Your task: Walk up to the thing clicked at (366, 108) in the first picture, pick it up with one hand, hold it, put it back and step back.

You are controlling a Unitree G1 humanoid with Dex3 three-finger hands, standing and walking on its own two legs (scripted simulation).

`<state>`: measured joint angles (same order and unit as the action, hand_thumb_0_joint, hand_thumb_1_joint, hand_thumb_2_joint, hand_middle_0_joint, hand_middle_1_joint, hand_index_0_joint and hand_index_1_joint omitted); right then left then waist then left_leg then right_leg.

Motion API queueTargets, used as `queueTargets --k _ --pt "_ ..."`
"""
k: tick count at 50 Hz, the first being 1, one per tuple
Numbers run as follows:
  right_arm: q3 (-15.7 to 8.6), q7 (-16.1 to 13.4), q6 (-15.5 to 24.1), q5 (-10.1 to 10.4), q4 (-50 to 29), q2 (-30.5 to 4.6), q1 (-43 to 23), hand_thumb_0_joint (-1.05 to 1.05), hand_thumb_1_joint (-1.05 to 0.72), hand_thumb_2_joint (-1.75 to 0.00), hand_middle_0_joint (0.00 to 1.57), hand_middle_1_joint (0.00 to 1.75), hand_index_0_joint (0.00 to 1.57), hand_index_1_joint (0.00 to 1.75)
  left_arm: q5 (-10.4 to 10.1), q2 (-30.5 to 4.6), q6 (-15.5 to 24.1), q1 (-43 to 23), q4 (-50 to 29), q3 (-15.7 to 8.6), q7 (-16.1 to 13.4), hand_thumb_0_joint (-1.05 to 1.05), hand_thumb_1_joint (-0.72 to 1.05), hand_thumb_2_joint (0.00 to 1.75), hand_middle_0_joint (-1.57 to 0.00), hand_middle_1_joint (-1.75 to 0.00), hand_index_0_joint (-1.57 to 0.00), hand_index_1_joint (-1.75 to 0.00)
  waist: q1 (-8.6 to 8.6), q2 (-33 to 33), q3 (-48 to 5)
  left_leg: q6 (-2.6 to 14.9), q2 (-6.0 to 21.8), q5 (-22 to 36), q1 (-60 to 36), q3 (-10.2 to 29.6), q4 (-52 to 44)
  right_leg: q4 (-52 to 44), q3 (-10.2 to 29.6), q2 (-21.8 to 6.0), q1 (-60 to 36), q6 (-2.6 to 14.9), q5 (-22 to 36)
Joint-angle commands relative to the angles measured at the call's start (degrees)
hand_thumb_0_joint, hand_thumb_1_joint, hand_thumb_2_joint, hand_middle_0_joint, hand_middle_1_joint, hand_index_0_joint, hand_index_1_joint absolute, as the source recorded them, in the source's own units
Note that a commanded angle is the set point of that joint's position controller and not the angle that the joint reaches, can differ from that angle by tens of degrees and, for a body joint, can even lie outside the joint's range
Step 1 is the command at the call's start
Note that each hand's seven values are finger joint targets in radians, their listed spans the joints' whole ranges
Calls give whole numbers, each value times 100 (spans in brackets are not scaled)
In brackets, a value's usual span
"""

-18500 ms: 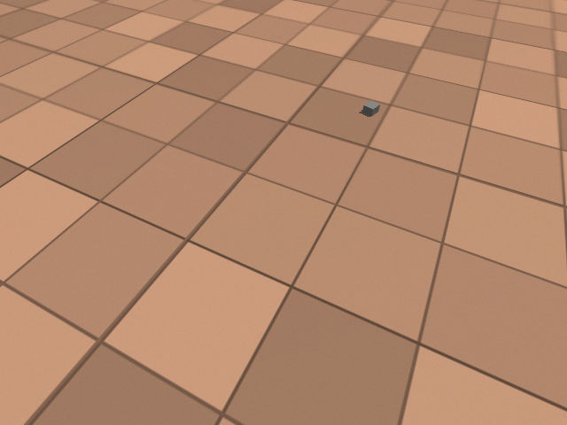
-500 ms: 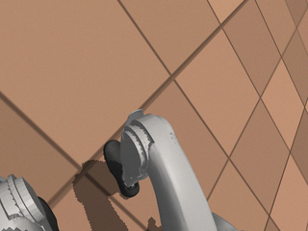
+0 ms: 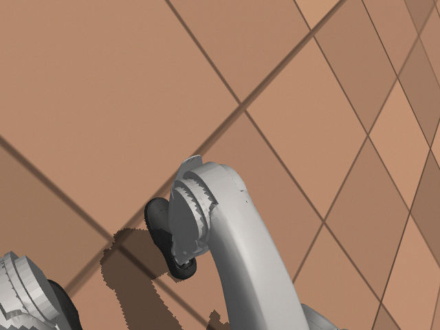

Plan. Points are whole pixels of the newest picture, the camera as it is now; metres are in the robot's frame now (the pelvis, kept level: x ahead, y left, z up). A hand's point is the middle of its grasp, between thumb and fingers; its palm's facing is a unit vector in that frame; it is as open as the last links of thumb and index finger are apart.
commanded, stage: close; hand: left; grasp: from above
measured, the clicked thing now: out of the picture +0.49 +0.26 -0.29
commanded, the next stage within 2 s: settle in 0.02 s
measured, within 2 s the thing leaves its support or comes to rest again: leaves its support in 0.38 s
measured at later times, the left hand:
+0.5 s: hand out of the picture +0.49 +0.29 -0.24, palm faces -0.38 -0.14 -0.91, open 11.0 cm
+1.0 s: hand out of the picture +0.47 +0.28 -0.15, palm faces -0.43 -0.09 -0.90, open 11.0 cm
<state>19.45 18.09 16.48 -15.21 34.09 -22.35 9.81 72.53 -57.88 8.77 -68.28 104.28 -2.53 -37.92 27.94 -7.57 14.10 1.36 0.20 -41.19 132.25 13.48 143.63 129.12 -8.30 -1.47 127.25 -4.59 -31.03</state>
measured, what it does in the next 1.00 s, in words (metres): stands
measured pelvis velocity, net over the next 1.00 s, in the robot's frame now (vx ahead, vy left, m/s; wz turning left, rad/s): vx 0.00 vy -0.01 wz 0.10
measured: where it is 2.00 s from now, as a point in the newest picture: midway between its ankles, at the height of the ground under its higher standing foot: (128, 293)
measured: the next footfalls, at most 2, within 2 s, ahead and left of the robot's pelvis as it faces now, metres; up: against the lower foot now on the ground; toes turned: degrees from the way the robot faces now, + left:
none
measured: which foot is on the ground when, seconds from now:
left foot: down 0.00-1.00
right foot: down 0.00-1.00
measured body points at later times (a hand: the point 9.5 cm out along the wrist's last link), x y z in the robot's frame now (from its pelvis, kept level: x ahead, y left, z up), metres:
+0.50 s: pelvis +0.01 +0.00 +0.00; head +0.29 +0.11 +0.33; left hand +0.51 +0.29 -0.19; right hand +0.01 -0.25 -0.03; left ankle +0.07 +0.12 -0.29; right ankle +0.15 -0.13 -0.29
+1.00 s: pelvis +0.00 -0.01 +0.02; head +0.24 +0.08 +0.39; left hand +0.49 +0.28 -0.10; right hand +0.06 -0.28 -0.07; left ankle +0.07 +0.12 -0.29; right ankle +0.15 -0.13 -0.29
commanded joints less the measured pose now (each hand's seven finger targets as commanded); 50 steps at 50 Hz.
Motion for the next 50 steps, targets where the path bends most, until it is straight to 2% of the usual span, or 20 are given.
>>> queueTargets --k 1,7,12,16,18,20,23,24,27,28,31,32,35,37,39,40,41,44,48,50 --pt "-550 -51 -36 54 172 -1937 1273 0 -90 -90 20 30 20 30 -59 -829 6 -1448 -513 4 -186 0 67 80 -99 -69 -100 -69 560 3129 -3508 -168 138 1123 -2578 -337 -1724 -857 -746 279 -2193 484 1020" --pt "-547 -73 -28 56 106 -1972 1225 0 -90 -90 20 30 20 30 -79 -913 6 -1480 -726 19 -123 0 67 82 -103 -73 -105 -71 552 3142 -3470 -159 143 913 -2624 -339 -1765 -869 -725 256 -2139 479 850" --pt "-646 -87 -96 84 118 -1971 1402 0 -90 -90 20 30 20 30 -64 -996 -68 -1539 -915 -103 -48 0 66 80 -101 -71 -103 -69 508 3309 -3819 -150 127 1091 -2766 -390 -1778 -902 -689 277 -2283 500 1020" --pt "-769 -76 -128 133 169 -1942 1420 0 -91 -90 20 30 20 30 -65 -1163 -118 -1544 -1355 -338 4 0 66 82 -103 -69 -104 -68 352 3593 -4028 -207 135 1343 -3002 -427 -1785 -845 -665 252 -2254 551 1155" --pt "-880 -59 -154 158 202 -1937 1460 0 -90 -90 20 30 20 30 1 -1258 -127 -1503 -1773 -543 32 0 65 80 -102 -68 -103 -67 143 3961 -4449 -290 136 1672 -3336 -414 -1796 -783 -688 223 -2142 616 1272" --pt "-1020 -31 -213 187 236 -1867 1520 0 -91 -90 20 30 20 30 -41 -1101 -162 -1373 -1933 -589 81 0 65 79 -102 -68 -103 -67 54 4092 -4767 -298 119 1772 -3490 -434 -1888 -792 -681 243 -2214 634 1336" --pt "-1122 1 -269 248 273 -1728 1493 0 -90 -90 20 30 20 30 -107 -724 -257 -1242 -2035 -458 242 0 66 78 -102 -68 -103 -67 49 3957 -4765 -236 63 1727 -3211 -594 -1816 -831 -631 269 -2216 646 1346" --pt "-1296 -17 -318 287 311 -1816 1606 0 -90 -90 20 30 20 30 -126 -762 -294 -1181 -2323 -538 282 0 66 79 -101 -69 -103 -68 -96 4043 -4977 -238 53 1805 -3330 -611 -1925 -859 -600 265 -2211 659 1354" --pt "-1465 -17 -447 389 439 -1712 1687 0 -90 -90 20 30 20 30 -230 -289 -425 -901 -2571 -407 525 0 68 82 -102 -71 -104 -69 -296 3997 -5229 -223 25 1890 -3323 -697 -1986 -892 -535 257 -2089 695 1339" --pt "-1504 0 -478 423 497 -1621 1710 0 -90 -90 20 30 20 30 -323 174 -455 -833 -2417 -203 637 0 69 82 -102 -71 -104 -70 -213 3852 -5038 -213 19 1771 -3206 -700 -2015 -897 -529 256 -1962 698 1270" --pt "-1595 -45 -564 469 485 -1589 1684 0 -90 -90 20 30 20 30 -476 341 -495 -806 -2549 -30 941 0 71 81 -103 -73 -105 -70 -244 3300 -4730 -94 -34 1339 -2685 -812 -2064 -1091 -420 282 -1955 674 959" --pt "-1602 -78 -605 475 572 -1574 1762 0 -90 -90 20 30 20 30 -489 292 -506 -786 -2537 -146 1019 0 71 83 -103 -73 -105 -71 -274 3204 -4821 -98 -47 1386 -2684 -803 -2039 -1085 -411 238 -1918 684 970" --pt "-1676 -158 -734 524 623 -1453 1682 0 -90 -90 20 30 20 30 -600 815 -418 -1061 -2628 233 1281 0 72 85 -104 -73 -106 -72 -249 2868 -4848 -53 -79 1162 -2505 -872 -2068 -1186 -322 252 -2072 693 787" --pt "-1662 -250 -791 575 650 -1423 1707 0 -90 -90 20 30 20 30 -550 436 -317 -1284 -2968 15 1333 0 71 83 -104 -70 -106 -69 -407 2961 -4996 -66 -97 1031 -2591 -811 -2169 -1149 -300 181 -1872 692 672" --pt "-1702 -316 -857 601 632 -1406 1714 0 -89 -90 20 30 20 30 -473 461 -225 -1453 -3054 26 1405 0 71 83 -106 -67 -107 -67 -419 3003 -5018 -75 -122 915 -2664 -786 -2256 -1087 -287 166 -1784 698 562" --pt "-1761 -360 -877 629 602 -1381 1568 0 -89 -90 20 30 20 30 -394 607 -211 -1391 -2846 129 1398 0 72 83 -105 -68 -106 -67 -522 3018 -5050 -108 -128 791 -2777 -768 -2338 -1070 -283 157 -1660 725 447" --pt "-1738 -396 -895 613 597 -1330 1573 0 -89 -90 20 30 20 30 -327 508 -204 -1320 -2660 69 1381 0 72 83 -107 -66 -108 -66 -454 2812 -4904 -76 -131 617 -2610 -802 -2337 -1102 -258 185 -1745 703 311" --pt "-1740 -499 -921 622 538 -1226 1440 0 -89 -90 20 30 20 30 -196 408 -132 -1607 -2794 34 1290 0 72 83 -108 -64 -108 -65 -540 2824 -5015 -39 -192 436 -2509 -935 -2372 -1176 -154 176 -1807 682 136" --pt "-1767 -633 -930 645 525 -1151 1345 0 -89 -90 20 30 20 30 -180 416 -186 -1565 -2600 55 1225 0 70 82 -109 -60 -107 -63 -586 2589 -5077 17 -222 356 -2363 -1103 -2415 -1335 -38 178 -1948 661 -2" --pt "-1810 -692 -929 652 529 -1108 1331 0 -89 -90 20 30 20 30 -210 383 -234 -1590 -2712 1 1169 0 70 83 -109 -61 -107 -63 -760 2703 -5464 4 -209 522 -2542 -1130 -2457 -1328 -5 169 -2125 685 103"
